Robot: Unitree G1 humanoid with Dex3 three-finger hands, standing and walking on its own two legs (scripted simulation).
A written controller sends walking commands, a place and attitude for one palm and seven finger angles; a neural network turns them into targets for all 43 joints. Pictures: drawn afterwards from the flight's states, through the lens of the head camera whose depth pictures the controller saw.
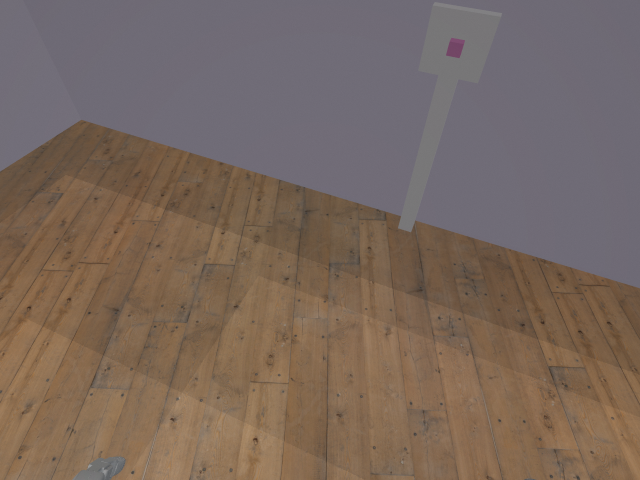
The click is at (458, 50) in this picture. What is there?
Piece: button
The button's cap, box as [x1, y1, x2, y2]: [446, 38, 464, 57]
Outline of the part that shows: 451,38 446,55 459,57 464,40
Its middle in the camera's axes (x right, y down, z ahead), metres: +0.38 -0.54 +1.08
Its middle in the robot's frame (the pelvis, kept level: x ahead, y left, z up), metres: +1.19 -0.32 +0.03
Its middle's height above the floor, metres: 0.80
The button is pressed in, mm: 0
